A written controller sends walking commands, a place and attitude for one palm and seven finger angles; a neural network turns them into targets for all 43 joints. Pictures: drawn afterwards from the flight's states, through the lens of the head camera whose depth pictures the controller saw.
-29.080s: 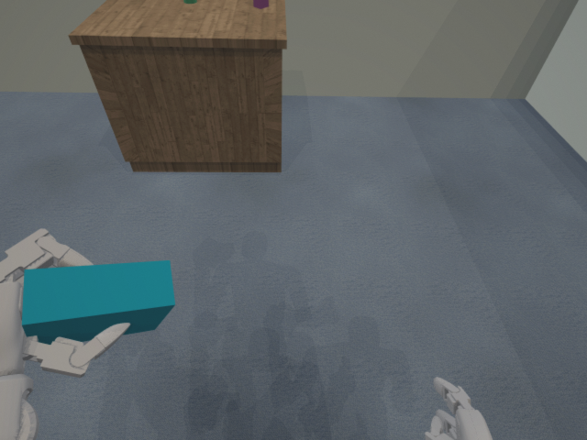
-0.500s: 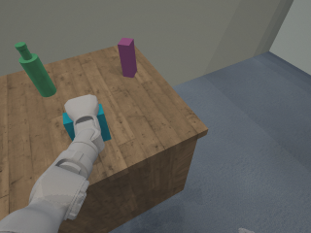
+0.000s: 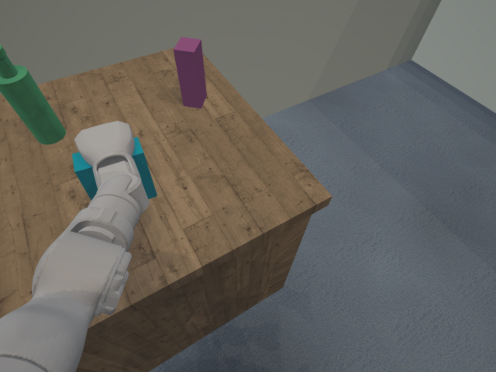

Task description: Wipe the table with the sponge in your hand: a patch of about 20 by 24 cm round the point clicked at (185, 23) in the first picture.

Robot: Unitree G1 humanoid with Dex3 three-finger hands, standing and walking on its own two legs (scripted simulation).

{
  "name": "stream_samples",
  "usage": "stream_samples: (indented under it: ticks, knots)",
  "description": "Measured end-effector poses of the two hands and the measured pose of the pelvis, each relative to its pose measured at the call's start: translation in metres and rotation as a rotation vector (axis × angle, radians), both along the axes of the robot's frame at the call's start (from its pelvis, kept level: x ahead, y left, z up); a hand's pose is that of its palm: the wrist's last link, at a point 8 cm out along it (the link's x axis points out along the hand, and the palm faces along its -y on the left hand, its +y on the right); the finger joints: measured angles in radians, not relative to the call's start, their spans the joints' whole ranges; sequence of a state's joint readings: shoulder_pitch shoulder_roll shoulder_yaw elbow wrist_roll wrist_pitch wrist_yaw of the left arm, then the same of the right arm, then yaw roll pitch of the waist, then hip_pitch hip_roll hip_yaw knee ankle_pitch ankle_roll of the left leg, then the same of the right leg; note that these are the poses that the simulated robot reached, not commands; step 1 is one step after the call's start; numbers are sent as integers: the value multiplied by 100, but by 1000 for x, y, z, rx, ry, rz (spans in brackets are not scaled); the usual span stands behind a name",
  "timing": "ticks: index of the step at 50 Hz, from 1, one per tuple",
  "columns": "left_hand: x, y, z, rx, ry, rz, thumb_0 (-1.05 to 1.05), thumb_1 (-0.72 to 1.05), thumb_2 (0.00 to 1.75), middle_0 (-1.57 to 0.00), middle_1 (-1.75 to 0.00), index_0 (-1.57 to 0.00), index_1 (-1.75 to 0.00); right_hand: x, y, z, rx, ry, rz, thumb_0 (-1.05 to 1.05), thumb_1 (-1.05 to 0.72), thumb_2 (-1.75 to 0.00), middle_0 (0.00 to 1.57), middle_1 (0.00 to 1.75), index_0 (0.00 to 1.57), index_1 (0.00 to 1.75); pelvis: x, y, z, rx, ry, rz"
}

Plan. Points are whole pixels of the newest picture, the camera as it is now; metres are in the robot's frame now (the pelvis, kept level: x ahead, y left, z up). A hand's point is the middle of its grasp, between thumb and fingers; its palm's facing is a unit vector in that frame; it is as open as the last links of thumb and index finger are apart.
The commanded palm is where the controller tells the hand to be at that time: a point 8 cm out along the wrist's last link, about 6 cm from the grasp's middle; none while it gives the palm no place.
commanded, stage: wipe forward along the third lane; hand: left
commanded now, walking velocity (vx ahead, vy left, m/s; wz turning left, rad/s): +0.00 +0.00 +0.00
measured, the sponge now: (121, 184) +0.46 +0.22 +0.00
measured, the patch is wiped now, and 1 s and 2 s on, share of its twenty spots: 1.00 1.00 1.00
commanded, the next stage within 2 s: wipe back along the third lane in 0.22 s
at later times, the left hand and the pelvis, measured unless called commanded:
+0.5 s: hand (111, 152) +0.50 +0.24 +0.04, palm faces -0.09 +0.01 -1.00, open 9.1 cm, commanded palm +0.47 +0.21 +0.08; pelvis +0.01 +0.02 +0.00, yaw -1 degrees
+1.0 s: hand (120, 173) +0.45 +0.21 +0.05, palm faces -0.05 -0.02 -1.00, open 9.1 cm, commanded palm +0.41 +0.19 +0.08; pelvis +0.03 +0.01 +0.01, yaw +1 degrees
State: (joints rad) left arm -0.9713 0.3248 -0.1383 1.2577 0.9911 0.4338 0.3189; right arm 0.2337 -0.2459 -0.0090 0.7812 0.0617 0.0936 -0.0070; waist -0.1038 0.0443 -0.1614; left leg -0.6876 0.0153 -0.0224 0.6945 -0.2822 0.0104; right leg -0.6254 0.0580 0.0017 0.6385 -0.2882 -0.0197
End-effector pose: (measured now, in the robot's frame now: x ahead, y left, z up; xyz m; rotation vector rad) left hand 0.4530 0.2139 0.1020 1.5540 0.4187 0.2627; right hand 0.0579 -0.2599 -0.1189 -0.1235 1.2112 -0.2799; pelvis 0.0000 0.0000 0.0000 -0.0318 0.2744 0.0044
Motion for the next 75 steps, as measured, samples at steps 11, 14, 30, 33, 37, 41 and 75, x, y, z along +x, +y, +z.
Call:
stream_samples:
  ticks: [11,14,30,33,37,41,75]
  knots:
    - [20,9,0,6,3,5,0,-48,114,-84,-141,-86,-143,-11,9,-2,-6,39,-14,0,-91,-90,20,30,20,30,3,9,-3,-9,34,-1]
    - [27,13,1,2,4,18,0,-48,114,-84,-141,-86,-143,-15,11,-2,-9,46,-21,0,-91,-90,20,30,20,30,3,10,-4,-11,46,-2]
    - [26,15,-2,23,-36,-25,-2,-46,113,-83,-143,-83,-145,-18,22,-3,33,109,-28,0,-91,-90,20,30,20,30,19,17,-1,-16,40,-9]
    - [21,12,-1,20,-41,-24,-2,-45,112,-82,-143,-83,-145,-1,26,-3,48,85,-9,1,-91,-90,20,30,20,30,22,18,2,-14,24,-6]
    - [11,7,0,14,-47,-29,-2,-45,112,-82,-144,-83,-146,30,30,-1,66,30,26,1,-91,-90,20,30,20,30,27,19,5,-11,1,-2]
    - [-1,1,1,2,-55,-35,-2,-44,112,-81,-144,-82,-146,68,35,4,79,-40,72,1,-91,-90,20,30,20,30,31,19,7,-7,-24,5]
    - [-78,-36,1,-17,-68,-45,-1,-43,110,-80,-145,-81,-147,131,28,29,107,-185,168,1,-91,-90,20,30,20,30,24,-4,15,20,-155,27]
